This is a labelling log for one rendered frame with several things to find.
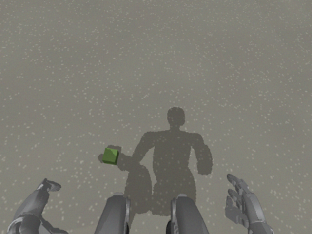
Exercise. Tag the cube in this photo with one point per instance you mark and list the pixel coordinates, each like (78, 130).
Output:
(110, 156)

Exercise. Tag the right robot hand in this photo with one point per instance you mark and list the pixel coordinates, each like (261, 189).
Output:
(249, 210)

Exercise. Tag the right robot arm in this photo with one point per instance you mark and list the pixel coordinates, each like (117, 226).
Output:
(260, 228)

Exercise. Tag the left robot arm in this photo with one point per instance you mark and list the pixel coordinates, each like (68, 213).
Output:
(24, 224)

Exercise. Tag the left robot hand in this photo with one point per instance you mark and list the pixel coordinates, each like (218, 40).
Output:
(35, 203)

